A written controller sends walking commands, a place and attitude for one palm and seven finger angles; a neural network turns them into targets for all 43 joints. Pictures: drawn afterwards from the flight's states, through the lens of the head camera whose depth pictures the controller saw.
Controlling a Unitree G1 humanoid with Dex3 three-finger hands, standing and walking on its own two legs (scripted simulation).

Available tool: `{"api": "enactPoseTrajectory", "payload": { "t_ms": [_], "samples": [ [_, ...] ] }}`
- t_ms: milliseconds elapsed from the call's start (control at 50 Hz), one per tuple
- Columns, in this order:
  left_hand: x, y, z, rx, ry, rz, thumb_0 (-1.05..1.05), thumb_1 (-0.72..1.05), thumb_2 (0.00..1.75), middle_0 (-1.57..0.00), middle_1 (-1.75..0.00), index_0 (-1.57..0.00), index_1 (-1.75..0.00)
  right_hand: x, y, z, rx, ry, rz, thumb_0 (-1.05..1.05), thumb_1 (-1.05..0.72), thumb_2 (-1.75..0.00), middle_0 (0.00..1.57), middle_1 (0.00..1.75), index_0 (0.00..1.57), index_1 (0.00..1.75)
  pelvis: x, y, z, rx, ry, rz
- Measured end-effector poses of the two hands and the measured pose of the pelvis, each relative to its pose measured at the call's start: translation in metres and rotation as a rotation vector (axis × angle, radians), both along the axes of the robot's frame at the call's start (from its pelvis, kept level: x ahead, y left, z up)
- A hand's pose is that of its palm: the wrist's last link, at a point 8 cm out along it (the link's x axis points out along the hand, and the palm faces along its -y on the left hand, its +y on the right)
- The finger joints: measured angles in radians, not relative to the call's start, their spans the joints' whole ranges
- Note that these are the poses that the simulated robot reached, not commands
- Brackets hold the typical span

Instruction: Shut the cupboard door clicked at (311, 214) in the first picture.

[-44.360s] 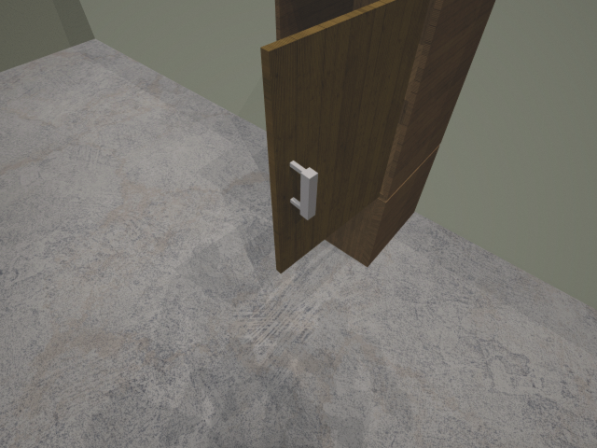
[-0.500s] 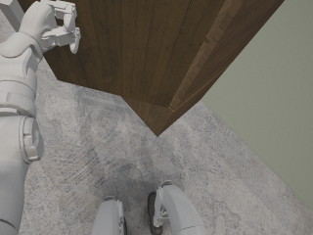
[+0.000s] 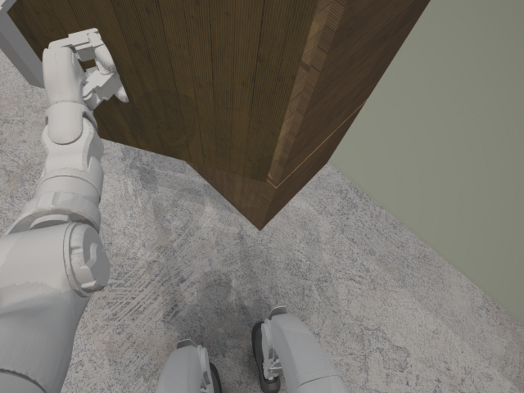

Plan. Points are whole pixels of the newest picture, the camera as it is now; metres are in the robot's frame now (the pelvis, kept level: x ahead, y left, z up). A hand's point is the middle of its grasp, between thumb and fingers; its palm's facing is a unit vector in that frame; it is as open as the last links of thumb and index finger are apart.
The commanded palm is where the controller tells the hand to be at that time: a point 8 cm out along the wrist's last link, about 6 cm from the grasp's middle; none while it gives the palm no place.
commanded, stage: pull the fist back off the door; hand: left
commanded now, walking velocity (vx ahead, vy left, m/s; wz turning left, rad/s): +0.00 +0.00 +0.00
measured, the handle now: (25, 40) +0.64 +0.24 +0.06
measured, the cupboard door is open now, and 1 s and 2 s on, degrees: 29 29 29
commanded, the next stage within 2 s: draw the hand back to the body in 0.46 s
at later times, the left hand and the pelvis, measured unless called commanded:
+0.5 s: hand (112, 129) +0.48 +0.12 +0.06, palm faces +0.04 -1.00 -0.02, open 3.1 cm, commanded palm +0.46 +0.17 +0.06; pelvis +0.00 +0.00 +0.01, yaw +3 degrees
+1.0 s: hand (38, 171) +0.39 +0.17 +0.13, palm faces +0.05 -1.00 -0.04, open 3.1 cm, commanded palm +0.34 +0.22 +0.14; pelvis +0.02 +0.00 +0.06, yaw +2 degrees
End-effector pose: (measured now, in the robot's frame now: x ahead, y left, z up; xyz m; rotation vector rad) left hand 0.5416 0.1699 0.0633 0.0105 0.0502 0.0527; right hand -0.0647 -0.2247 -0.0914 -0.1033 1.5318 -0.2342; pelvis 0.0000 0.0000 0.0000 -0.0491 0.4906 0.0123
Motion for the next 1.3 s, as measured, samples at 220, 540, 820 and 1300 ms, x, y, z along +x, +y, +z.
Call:
{"api": "enactPoseTrajectory", "payload": {
  "t_ms": [220,540,820,1300],
  "samples": [
    [-0.044,0.013,-0.001,-0.001,-0.019,-0.006,0.01,0.9,0.9,-1.3,-1.5,-1.29,-1.5,0.039,-0.035,0.009,-0.062,-0.075,0.074,0.01,-0.9,-0.9,0.2,0.3,0.2,0.3,0.005,-0.004,0.011,0.016,-0.053,0.013],
    [-0.083,0.008,-0.001,0.012,-0.066,-0.014,0.02,0.9,0.9,-1.3,-1.5,-1.3,-1.5,0.134,-0.041,-0.001,-0.09,-0.314,0.181,0.0,-0.91,-0.9,0.2,0.3,0.2,0.3,-0.001,-0.004,0.009,0.025,-0.096,0.038],
    [-0.119,0.029,0.03,0.023,-0.069,-0.015,0.02,0.9,0.9,-1.29,-1.5,-1.29,-1.5,0.114,-0.02,0.012,-0.014,-0.3,0.091,0.01,-0.9,-0.9,0.2,0.3,0.2,0.3,0.007,-0.001,0.034,0.035,-0.164,0.002],
    [-0.257,0.089,0.12,0.205,-0.016,0.163,0.02,0.9,0.9,-1.08,-1.26,-1.08,-1.26,0.286,0.012,0.112,-0.053,-0.796,0.257,0.01,-0.9,-0.9,0.2,0.3,0.2,0.3,0.031,0.006,0.091,0.048,-0.459,0.051]
  ]
}}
